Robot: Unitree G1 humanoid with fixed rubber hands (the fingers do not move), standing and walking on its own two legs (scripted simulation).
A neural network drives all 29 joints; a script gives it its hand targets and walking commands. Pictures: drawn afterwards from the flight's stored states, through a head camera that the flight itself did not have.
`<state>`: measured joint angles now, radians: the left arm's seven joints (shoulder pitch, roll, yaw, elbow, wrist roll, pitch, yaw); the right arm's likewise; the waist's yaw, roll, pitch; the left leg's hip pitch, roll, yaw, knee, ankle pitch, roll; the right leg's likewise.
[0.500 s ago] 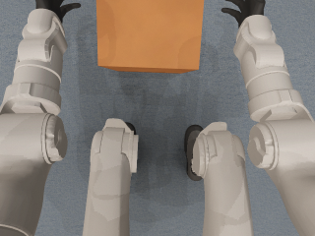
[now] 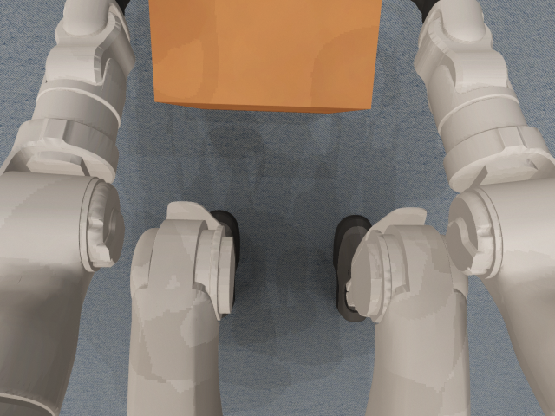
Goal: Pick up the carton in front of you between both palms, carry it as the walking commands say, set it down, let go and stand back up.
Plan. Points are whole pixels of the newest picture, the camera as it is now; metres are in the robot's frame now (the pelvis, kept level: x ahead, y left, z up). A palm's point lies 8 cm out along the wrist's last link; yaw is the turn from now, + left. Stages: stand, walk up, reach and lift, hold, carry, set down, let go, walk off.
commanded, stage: reach and lift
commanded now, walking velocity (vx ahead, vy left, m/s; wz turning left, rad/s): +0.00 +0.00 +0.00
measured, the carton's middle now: (267, 25) +0.52 +0.05 -0.24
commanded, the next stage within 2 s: none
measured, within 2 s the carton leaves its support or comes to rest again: leaves its support in 0.52 s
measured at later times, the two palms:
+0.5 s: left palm out of the picture +0.53 +0.19 -0.17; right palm out of the picture +0.54 -0.11 -0.17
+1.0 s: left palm out of the picture +0.48 +0.19 +0.02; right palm out of the picture +0.50 -0.11 +0.02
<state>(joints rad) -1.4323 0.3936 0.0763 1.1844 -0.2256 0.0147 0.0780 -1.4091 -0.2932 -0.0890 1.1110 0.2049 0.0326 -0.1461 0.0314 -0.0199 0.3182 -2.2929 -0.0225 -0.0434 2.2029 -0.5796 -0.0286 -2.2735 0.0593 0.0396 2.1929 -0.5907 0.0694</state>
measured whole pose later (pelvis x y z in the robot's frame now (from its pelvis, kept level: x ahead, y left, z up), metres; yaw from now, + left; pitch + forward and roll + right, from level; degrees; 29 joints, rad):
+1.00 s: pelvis -0.01 -0.01 +0.09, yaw +2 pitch +42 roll -1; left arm -1.14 0.09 0.44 0.82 0.20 0.35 0.02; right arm -1.13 0.00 -0.52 0.78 -0.20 0.32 -0.10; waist 0.03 -0.04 -0.11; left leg -2.12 -0.09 -0.09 1.87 -0.49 -0.07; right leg -2.10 0.13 0.08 1.88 -0.51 0.08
